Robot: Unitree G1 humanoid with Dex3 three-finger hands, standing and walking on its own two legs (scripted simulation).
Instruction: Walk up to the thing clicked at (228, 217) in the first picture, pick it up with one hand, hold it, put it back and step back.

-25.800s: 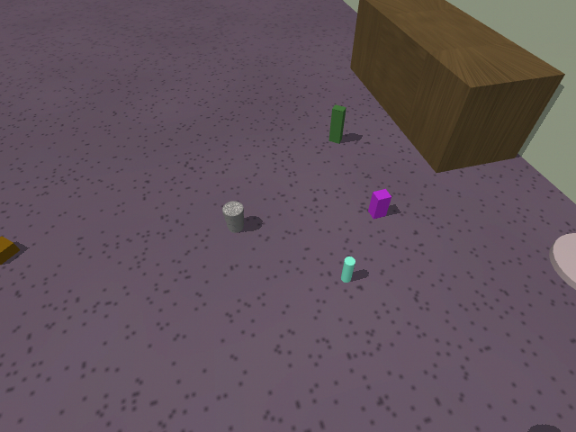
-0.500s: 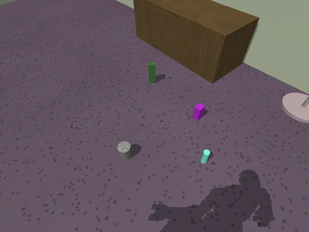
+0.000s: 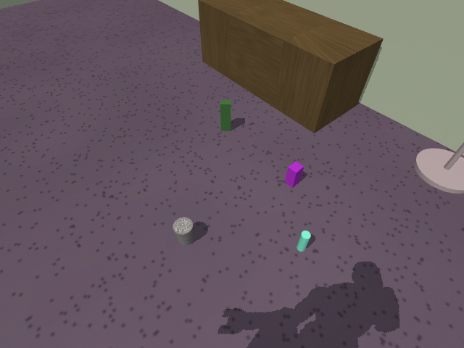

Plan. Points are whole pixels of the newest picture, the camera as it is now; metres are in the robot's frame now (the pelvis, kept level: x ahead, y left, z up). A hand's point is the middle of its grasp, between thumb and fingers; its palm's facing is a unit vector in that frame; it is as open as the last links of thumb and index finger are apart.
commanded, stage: stand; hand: left
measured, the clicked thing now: (184, 232) +0.74 +0.25 -0.72
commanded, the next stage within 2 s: walk up in 0.90 s
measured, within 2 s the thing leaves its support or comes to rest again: neither
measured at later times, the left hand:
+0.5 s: hand out of the picture +0.06 +0.23 -0.15, palm faces -0.04 -0.94 -0.34, open 7.4 cm
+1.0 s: hand out of the picture +0.09 +0.24 -0.15, palm faces +0.00 -0.94 -0.33, open 7.4 cm
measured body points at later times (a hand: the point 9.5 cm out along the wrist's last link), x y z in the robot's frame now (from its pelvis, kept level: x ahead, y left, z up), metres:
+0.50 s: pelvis -0.01 -0.02 +0.00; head +0.00 -0.02 +0.45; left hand +0.07 +0.28 -0.13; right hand +0.06 -0.32 -0.14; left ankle +0.00 +0.12 -0.75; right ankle +0.01 -0.14 -0.75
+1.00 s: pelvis +0.01 -0.02 +0.00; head +0.01 -0.02 +0.45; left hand +0.09 +0.29 -0.12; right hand +0.07 -0.32 -0.13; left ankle -0.01 +0.11 -0.73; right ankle +0.01 -0.14 -0.74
